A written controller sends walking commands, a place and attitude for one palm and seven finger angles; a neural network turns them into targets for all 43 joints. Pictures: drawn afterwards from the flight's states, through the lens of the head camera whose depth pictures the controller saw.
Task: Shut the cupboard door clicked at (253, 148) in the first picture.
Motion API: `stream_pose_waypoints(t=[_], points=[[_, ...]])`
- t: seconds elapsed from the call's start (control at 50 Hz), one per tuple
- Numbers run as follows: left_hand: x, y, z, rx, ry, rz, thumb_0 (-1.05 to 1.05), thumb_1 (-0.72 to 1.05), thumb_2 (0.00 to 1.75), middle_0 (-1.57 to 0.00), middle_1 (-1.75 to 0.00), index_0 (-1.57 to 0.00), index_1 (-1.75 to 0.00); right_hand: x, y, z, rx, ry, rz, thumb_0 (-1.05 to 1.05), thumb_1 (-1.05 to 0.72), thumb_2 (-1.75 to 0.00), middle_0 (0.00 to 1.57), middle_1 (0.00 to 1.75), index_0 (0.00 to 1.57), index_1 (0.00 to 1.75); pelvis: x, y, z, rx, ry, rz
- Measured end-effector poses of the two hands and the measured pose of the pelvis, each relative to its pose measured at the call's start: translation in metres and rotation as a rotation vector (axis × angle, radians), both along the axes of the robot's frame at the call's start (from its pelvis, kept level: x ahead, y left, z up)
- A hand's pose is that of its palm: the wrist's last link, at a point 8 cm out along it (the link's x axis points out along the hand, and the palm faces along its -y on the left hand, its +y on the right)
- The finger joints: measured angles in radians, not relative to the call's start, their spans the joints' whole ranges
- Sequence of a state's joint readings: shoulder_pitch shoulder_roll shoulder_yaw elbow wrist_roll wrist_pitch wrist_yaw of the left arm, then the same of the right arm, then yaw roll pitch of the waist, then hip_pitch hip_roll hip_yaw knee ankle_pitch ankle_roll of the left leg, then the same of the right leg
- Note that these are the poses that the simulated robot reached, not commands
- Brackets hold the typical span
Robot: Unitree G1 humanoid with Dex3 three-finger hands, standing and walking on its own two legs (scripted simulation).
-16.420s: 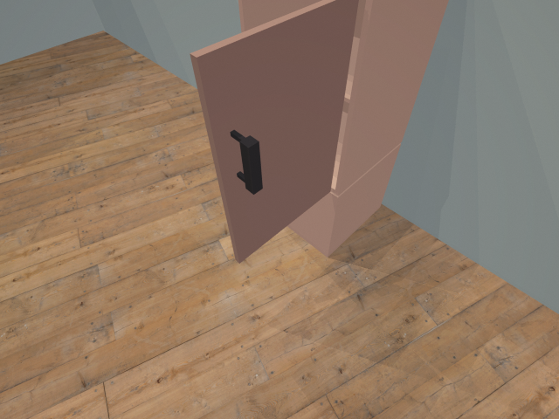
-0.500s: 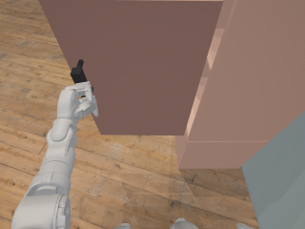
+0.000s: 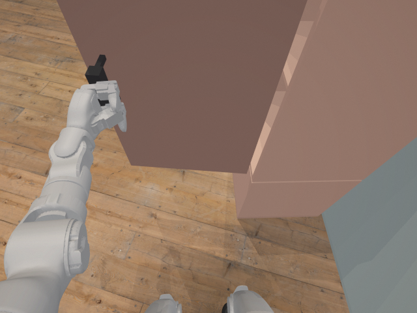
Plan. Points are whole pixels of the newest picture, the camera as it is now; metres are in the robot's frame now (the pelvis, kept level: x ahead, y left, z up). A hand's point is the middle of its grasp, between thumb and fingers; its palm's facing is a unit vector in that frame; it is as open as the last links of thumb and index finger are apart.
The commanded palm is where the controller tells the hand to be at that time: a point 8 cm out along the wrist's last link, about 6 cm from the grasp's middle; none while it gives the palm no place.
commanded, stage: push the door shut along its arc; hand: left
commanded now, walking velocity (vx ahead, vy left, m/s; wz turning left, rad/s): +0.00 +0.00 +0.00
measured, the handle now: (107, 88) +0.55 +0.19 +0.08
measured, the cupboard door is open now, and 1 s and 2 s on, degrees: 84 72 55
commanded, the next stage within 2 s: pull the fist back off the door in 1.42 s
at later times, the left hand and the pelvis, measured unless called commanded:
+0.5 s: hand (139, 89) +0.53 +0.12 +0.09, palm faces -0.29 -0.96 +0.00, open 3.1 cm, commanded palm +0.54 +0.16 +0.09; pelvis +0.00 +0.01 -0.01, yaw -1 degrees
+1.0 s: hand (154, 74) +0.57 +0.09 +0.09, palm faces -0.39 -0.92 +0.00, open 3.1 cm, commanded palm +0.59 +0.12 +0.09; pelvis +0.01 +0.00 -0.02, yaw -2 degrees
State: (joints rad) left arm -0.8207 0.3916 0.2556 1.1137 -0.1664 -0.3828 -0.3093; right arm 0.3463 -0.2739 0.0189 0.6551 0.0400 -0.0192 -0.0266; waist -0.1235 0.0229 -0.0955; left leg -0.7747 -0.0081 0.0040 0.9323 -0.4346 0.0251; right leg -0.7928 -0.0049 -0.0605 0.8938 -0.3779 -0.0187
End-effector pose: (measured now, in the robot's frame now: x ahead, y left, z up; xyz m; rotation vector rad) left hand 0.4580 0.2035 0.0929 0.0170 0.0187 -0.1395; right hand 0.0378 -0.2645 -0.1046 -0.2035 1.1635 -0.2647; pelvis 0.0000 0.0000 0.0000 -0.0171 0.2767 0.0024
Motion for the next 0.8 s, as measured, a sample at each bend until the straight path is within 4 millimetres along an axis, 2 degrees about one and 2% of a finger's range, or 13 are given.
stream_pose_waypoints(t=[0.16, 0.3, 0.4, 0.66, 0.8], points=[[0.025, -0.002, 0.000, 0.000, 0.016, -0.048, 0.02, 0.90, 0.90, -1.30, -1.50, -1.32, -1.50, -0.034, -0.001, -0.002, -0.022, 0.090, -0.034, 0.00, -0.90, -0.90, 0.20, 0.30, 0.20, 0.30, -0.003, 0.002, -0.006, -0.010, 0.039, 0.001], [0.043, -0.011, -0.001, -0.017, 0.027, -0.091, 0.02, 0.90, 0.90, -1.30, -1.50, -1.31, -1.50, -0.054, 0.003, -0.001, -0.025, 0.137, -0.065, 0.00, -0.90, -0.90, 0.20, 0.30, 0.20, 0.30, -0.002, 0.006, -0.009, -0.017, 0.060, -0.008], [0.056, -0.016, 0.000, 0.011, 0.037, -0.120, 0.02, 0.90, 0.90, -1.30, -1.50, -1.30, -1.50, -0.064, 0.008, -0.002, -0.021, 0.161, -0.076, 0.00, -0.90, -0.90, 0.20, 0.30, 0.20, 0.30, -0.002, 0.008, -0.012, -0.023, 0.079, -0.008], [0.096, -0.054, 0.003, -0.021, 0.050, -0.204, 0.02, 0.90, 0.90, -1.30, -1.50, -1.30, -1.50, -0.077, 0.017, -0.005, -0.016, 0.199, -0.120, 0.00, -0.90, -0.89, 0.20, 0.30, 0.20, 0.30, 0.003, 0.009, -0.019, -0.026, 0.126, -0.030], [0.113, -0.059, 0.001, -0.007, 0.050, -0.225, 0.02, 0.89, 0.90, -1.29, -1.50, -1.30, -1.50, -0.086, 0.019, -0.004, -0.020, 0.230, -0.154, 0.00, -0.90, -0.89, 0.20, 0.30, 0.20, 0.30, 0.007, 0.008, -0.021, -0.026, 0.148, -0.045]])
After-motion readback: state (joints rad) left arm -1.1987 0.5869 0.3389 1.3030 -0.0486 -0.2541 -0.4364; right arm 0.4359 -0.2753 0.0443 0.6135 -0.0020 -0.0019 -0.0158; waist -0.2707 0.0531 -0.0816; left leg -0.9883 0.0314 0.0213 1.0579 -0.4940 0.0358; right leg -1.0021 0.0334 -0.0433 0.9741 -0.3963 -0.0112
